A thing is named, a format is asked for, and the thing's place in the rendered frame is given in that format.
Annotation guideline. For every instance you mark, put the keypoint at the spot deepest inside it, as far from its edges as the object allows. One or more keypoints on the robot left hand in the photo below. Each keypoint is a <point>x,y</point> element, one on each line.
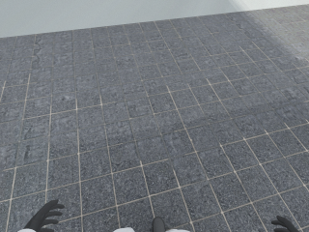
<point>39,219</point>

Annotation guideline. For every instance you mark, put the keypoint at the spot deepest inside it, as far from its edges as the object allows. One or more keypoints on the robot right foot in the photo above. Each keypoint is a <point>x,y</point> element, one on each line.
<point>158,224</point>

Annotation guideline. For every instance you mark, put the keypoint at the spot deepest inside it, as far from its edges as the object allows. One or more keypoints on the robot right hand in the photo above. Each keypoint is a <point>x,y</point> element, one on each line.
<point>285,223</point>

